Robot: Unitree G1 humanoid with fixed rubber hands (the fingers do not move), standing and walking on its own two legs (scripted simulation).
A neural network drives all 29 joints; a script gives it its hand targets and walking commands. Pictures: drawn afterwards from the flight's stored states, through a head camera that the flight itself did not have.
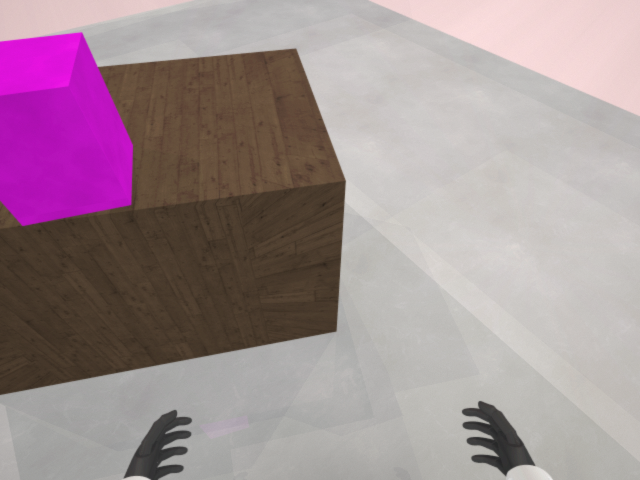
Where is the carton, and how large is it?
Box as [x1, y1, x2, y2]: [0, 32, 132, 225]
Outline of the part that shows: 81,32 0,41 0,200 22,225 130,204 132,144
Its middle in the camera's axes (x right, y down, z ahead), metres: -0.51 -0.22 +0.72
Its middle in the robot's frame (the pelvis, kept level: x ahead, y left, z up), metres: +0.70 +0.51 +0.06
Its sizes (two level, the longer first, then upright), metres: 0.210 0.200 0.250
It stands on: a pedestal, 0.69 m high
